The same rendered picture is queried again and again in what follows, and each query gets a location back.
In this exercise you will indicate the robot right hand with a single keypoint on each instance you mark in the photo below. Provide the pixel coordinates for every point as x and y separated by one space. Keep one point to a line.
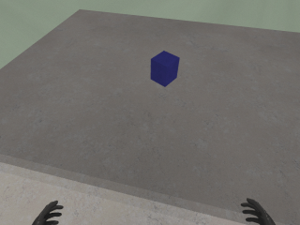
261 218

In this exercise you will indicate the carton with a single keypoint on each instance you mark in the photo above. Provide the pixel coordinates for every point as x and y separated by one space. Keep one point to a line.
164 68

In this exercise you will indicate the robot left hand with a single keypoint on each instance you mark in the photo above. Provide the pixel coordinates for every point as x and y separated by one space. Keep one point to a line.
45 214

